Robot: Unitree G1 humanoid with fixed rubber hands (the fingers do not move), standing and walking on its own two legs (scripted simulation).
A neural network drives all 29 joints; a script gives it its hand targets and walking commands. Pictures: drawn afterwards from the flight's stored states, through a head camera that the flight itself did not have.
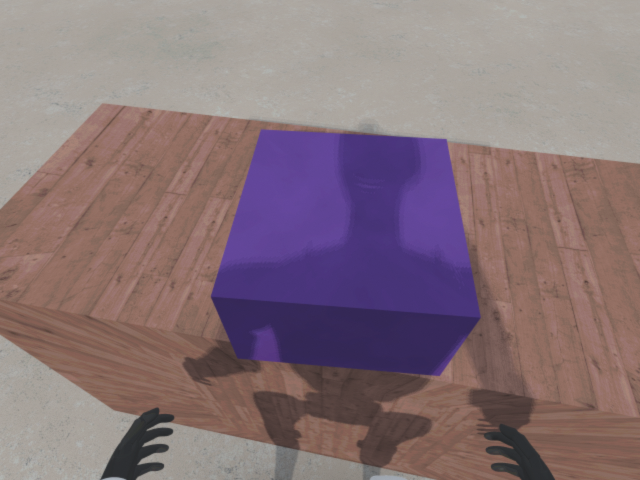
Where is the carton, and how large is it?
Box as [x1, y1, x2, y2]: [211, 129, 480, 375]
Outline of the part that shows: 261,129 211,294 211,298 237,357 248,359 439,375 480,317 446,139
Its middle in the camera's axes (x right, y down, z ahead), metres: +0.04 +0.01 +0.54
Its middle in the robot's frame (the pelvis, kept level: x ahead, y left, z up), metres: +0.41 -0.03 +0.04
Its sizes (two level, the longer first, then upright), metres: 0.287 0.273 0.167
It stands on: a pedestal, 0.70 m high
